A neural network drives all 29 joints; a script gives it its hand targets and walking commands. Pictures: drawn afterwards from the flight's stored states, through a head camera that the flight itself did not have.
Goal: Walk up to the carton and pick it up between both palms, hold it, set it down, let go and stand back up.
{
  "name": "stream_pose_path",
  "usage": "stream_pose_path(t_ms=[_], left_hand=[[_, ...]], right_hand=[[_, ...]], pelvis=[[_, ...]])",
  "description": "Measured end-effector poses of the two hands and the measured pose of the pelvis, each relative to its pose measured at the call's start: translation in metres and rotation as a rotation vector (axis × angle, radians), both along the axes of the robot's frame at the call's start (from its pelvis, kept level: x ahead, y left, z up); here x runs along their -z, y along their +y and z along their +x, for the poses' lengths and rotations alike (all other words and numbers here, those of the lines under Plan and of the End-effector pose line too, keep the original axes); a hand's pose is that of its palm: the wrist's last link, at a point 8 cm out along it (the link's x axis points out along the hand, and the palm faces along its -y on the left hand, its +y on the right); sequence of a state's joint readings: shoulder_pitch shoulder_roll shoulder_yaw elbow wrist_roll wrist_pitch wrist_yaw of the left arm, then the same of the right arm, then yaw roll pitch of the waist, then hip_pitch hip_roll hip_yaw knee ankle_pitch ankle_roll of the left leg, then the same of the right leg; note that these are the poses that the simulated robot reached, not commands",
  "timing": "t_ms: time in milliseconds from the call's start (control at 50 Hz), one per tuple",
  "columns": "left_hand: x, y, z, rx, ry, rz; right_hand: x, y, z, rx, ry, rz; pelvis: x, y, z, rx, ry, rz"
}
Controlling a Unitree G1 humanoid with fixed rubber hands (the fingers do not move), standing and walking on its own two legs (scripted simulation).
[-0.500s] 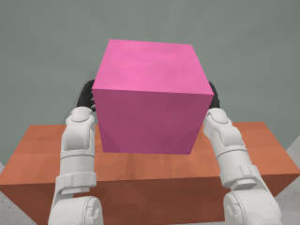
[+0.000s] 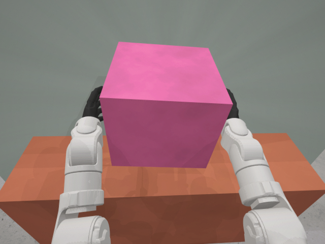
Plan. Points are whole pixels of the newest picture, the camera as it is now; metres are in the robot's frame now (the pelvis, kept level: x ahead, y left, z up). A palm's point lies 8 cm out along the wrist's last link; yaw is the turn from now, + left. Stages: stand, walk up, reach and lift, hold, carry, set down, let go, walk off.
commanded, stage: hold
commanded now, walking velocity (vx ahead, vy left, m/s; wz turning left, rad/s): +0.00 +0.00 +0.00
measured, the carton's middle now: (162, 104) +0.41 +0.00 +0.17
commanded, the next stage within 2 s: none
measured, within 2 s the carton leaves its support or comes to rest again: neither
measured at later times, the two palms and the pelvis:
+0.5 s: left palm (92, 117) +0.36 +0.17 +0.17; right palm (229, 118) +0.35 -0.17 +0.17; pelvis +0.00 +0.00 +0.00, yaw +0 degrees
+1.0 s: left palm (93, 118) +0.36 +0.16 +0.17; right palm (230, 119) +0.36 -0.17 +0.17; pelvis +0.00 +0.00 +0.00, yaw +0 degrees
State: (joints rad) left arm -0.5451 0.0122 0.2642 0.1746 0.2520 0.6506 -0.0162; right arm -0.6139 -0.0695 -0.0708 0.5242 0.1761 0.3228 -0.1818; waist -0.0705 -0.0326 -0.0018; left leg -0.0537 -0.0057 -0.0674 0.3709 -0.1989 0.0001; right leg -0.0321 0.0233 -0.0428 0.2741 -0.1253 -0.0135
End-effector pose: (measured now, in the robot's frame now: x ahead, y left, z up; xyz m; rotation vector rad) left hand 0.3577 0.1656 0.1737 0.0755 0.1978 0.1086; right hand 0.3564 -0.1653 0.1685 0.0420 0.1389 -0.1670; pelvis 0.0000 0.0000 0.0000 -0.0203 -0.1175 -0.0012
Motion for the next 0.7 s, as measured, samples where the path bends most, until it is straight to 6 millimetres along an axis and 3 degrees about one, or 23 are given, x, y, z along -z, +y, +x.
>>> stream_pose_path(t_ms=[280, 700], left_hand=[[-0.0031, -0.0017, 0.0039, 0.022, -0.018, -0.021], [0.0015, -0.0007, 0.0045, 0.024, -0.007, -0.010]], right_hand=[[-0.0058, -0.0014, -0.0020, 0.020, -0.019, -0.006], [0.0008, -0.0007, -0.0016, 0.021, -0.009, -0.003]], pelvis=[[-0.0005, 0.0008, 0.0017, 0.000, 0.004, 0.006], [-0.0005, 0.0053, 0.0025, 0.005, 0.006, 0.002]])
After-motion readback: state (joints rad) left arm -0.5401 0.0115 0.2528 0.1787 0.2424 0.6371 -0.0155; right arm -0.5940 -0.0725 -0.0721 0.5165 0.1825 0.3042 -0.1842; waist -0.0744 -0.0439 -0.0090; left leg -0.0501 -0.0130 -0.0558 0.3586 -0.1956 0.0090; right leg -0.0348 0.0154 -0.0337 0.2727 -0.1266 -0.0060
